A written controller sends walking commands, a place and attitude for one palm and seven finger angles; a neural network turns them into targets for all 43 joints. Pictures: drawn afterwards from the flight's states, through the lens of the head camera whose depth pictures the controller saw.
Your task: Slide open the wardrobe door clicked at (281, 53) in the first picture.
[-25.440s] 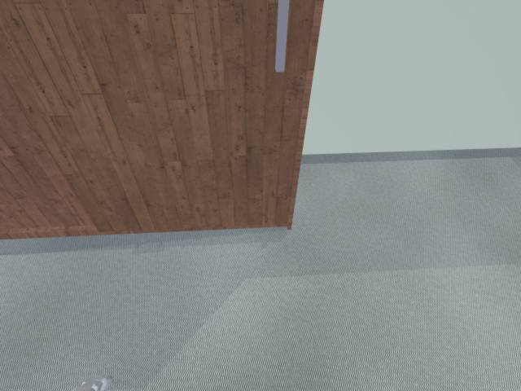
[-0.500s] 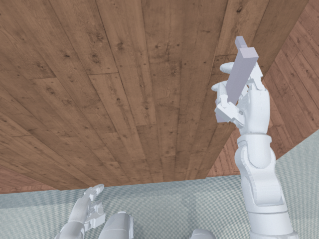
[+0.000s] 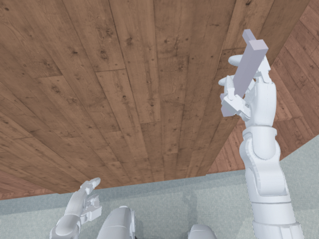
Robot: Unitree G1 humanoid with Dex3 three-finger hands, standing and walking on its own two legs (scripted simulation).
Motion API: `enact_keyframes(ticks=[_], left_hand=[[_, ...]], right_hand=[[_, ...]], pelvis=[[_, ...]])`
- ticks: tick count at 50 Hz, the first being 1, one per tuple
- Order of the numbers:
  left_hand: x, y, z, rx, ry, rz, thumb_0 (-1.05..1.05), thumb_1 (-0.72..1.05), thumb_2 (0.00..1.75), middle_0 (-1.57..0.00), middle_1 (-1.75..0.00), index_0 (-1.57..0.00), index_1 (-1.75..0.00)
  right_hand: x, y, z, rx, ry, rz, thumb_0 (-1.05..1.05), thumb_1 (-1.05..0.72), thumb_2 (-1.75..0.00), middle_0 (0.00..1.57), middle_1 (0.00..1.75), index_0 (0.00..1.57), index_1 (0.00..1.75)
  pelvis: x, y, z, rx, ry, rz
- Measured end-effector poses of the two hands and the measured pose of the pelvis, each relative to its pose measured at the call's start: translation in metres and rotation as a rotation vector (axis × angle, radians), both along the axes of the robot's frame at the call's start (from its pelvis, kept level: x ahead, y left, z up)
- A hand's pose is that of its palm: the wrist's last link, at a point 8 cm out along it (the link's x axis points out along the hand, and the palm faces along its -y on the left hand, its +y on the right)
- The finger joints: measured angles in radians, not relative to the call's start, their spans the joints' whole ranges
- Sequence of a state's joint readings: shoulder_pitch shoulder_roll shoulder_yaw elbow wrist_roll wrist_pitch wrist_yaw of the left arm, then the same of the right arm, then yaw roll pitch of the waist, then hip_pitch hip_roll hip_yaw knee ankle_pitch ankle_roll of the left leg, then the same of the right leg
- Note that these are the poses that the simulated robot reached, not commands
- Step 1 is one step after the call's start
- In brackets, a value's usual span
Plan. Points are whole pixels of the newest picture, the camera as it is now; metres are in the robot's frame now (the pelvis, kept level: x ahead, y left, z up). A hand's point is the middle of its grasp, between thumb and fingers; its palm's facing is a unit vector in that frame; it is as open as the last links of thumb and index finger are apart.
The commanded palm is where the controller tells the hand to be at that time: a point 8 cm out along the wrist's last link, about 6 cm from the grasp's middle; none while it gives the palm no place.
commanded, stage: step sideways, sliding the door along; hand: right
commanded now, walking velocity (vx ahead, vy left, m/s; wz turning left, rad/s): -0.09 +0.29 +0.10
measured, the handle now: (236, 78) +0.40 -0.19 +0.16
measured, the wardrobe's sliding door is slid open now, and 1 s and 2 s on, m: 0.39 0.46 0.46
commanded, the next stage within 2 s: stop walking and hold the door there in 0.50 s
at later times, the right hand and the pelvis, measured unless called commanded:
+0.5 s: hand (188, 99) +0.36 -0.08 +0.15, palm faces +0.35 +0.94 -0.05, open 6.4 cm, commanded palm +0.32 -0.06 +0.14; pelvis +0.01 +0.12 +0.00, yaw +0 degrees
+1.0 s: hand (193, 99) +0.36 -0.09 +0.15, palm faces +0.49 +0.82 -0.29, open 6.4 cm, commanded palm +0.32 -0.12 +0.12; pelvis +0.00 +0.20 -0.01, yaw +7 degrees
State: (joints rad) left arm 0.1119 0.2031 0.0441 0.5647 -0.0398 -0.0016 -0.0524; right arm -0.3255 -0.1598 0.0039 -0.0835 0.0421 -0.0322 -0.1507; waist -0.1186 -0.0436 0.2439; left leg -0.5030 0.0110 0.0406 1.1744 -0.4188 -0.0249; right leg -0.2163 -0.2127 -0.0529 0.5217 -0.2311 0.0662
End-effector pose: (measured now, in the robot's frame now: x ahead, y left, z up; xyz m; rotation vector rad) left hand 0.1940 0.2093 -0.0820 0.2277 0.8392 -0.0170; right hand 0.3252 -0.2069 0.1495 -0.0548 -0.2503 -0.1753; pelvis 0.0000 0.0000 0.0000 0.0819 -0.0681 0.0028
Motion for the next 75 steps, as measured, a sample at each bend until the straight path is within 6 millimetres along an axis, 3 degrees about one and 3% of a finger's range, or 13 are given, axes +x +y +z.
enact_keyframes(ticks=[5, 11, 14, 18, 29, 32, 37, 40, 44, 50, 57, 66, 75], left_hand=[[0.008, 0.018, -0.003, -0.043, -0.033, -0.019, 0.01, 0.91, 0.9, -0.2, -0.3, -0.2, -0.3], [0.03, 0.047, -0.034, -0.139, -0.085, -0.044, 0.01, 0.91, 0.9, -0.2, -0.3, -0.2, -0.3], [0.031, 0.068, -0.039, -0.122, -0.074, 0.0, 0.01, 0.91, 0.9, -0.2, -0.3, -0.21, -0.3], [0.022, 0.097, -0.029, -0.047, -0.059, 0.046, 0.01, 0.91, 0.9, -0.2, -0.3, -0.2, -0.3], [0.005, 0.154, 0.001, 0.011, -0.019, 0.011, 0.02, 0.91, 0.9, -0.2, -0.3, -0.2, -0.3], [0.01, 0.167, -0.003, -0.014, -0.045, 0.007, 0.01, 0.91, 0.9, -0.2, -0.3, -0.2, -0.3], [0.014, 0.206, -0.028, -0.066, -0.113, 0.071, 0.01, 0.9, 0.9, -0.2, -0.3, -0.21, -0.3], [0.001, 0.234, -0.032, -0.041, -0.106, 0.157, 0.01, 0.91, 0.9, -0.2, -0.3, -0.21, -0.3], [-0.033, 0.263, -0.024, 0.023, -0.081, 0.254, 0.01, 0.91, 0.9, -0.2, -0.3, -0.2, -0.3], [-0.091, 0.289, -0.007, 0.146, -0.048, 0.35, 0.01, 0.91, 0.9, -0.2, -0.3, -0.2, -0.3], [-0.144, 0.277, 0.005, 0.155, -0.04, 0.436, 0.01, 0.91, 0.9, -0.2, -0.3, -0.2, -0.3], [-0.185, 0.249, -0.023, 0.064, 0.044, 0.414, 0.01, 0.91, 0.9, -0.2, -0.3, -0.21, -0.3], [-0.203, 0.265, -0.029, 0.086, 0.099, 0.434, 0.02, 0.9, 0.9, -0.21, -0.3, -0.21, -0.3]], right_hand=[[-0.001, 0.022, 0.0, -0.016, 0.005, -0.036, -0.02, -0.73, -0.83, 0.45, 1.4, 0.25, 1.33], [-0.002, 0.05, -0.001, -0.061, -0.024, -0.147, -0.04, -0.7, -0.84, 0.45, 1.4, 0.22, 1.29], [-0.004, 0.065, 0.0, -0.046, -0.012, -0.172, -0.04, -0.69, -0.84, 0.45, 1.4, 0.22, 1.3], [-0.005, 0.082, -0.001, -0.023, -0.018, -0.147, -0.03, -0.7, -0.82, 0.45, 1.4, 0.23, 1.32], [-0.006, 0.086, 0.0, -0.012, 0.006, -0.223, -0.04, -0.7, -0.83, 0.45, 1.4, 0.23, 1.28], [-0.006, 0.086, 0.0, -0.044, -0.001, -0.27, -0.05, -0.67, -0.83, 0.45, 1.4, 0.22, 1.29], [-0.008, 0.08, 0.004, -0.273, 0.013, -0.349, -0.18, -0.6, -0.79, 0.46, 1.4, 0.24, 1.31], [-0.01, 0.081, 0.008, -0.299, 0.074, -0.388, -0.21, -0.59, -0.76, 0.46, 1.4, 0.28, 1.32], [-0.011, 0.08, 0.011, -0.317, 0.122, -0.401, -0.23, -0.58, -0.74, 0.46, 1.4, 0.33, 1.35], [-0.01, 0.08, 0.007, -0.247, 0.089, -0.359, -0.19, -0.59, -0.77, 0.46, 1.4, 0.32, 1.36], [-0.01, 0.082, 0.006, -0.19, 0.095, -0.317, -0.16, -0.65, -0.76, 0.46, 1.4, 0.26, 1.35], [-0.012, 0.083, 0.009, -0.213, 0.148, -0.34, -0.17, -0.65, -0.73, 0.46, 1.4, 0.27, 1.35], [-0.012, 0.084, 0.01, -0.194, 0.169, -0.357, -0.17, -0.64, -0.76, 0.45, 1.4, 0.3, 1.36]], pelvis=[[0.003, 0.033, -0.002, 0.013, -0.009, 0.009], [0.01, 0.085, -0.027, -0.022, -0.009, -0.016], [0.01, 0.093, -0.021, -0.051, 0.009, -0.021], [0.012, 0.097, -0.014, -0.069, 0.032, -0.021], [0.013, 0.145, 0.002, 0.011, 0.005, 0.031], [0.015, 0.166, -0.001, 0.011, 0.001, 0.044], [0.016, 0.203, -0.023, -0.022, -0.01, 0.067], [0.012, 0.205, -0.017, -0.067, -0.003, 0.09], [0.009, 0.205, -0.007, -0.107, 0.007, 0.107], [0.0, 0.198, -0.007, -0.075, 0.01, 0.112], [-0.016, 0.19, -0.001, -0.066, 0.007, 0.156], [-0.04, 0.198, -0.003, -0.066, 0.032, 0.183], [-0.043, 0.203, -0.003, -0.064, 0.041, 0.193]])
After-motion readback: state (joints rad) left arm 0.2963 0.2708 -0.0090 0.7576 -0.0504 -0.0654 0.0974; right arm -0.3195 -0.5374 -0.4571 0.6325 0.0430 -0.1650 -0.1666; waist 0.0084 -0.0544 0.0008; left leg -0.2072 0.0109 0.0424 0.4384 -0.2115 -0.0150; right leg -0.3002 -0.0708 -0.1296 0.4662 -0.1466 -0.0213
